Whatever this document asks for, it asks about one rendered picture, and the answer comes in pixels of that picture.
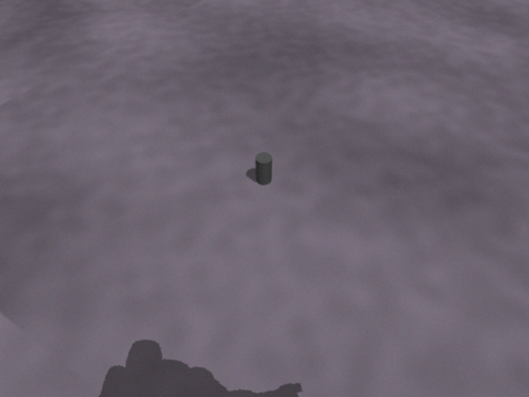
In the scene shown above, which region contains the can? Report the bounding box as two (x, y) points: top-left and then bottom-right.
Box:
(255, 152), (272, 185)

